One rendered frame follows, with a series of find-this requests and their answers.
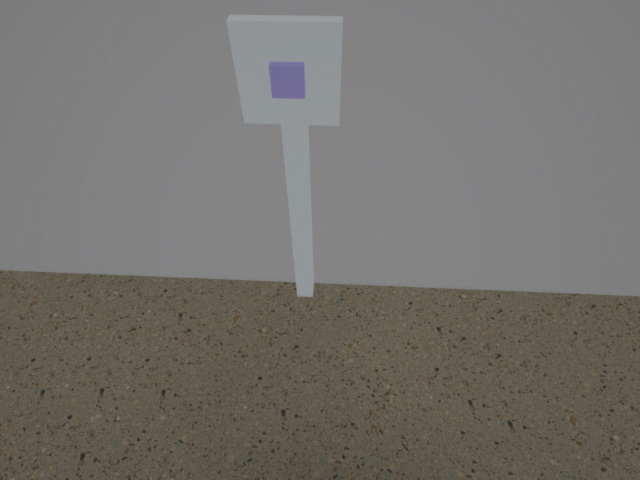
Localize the button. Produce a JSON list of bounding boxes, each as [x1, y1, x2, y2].
[[269, 61, 305, 99]]

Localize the panel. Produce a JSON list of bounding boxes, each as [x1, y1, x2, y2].
[[226, 15, 343, 297]]

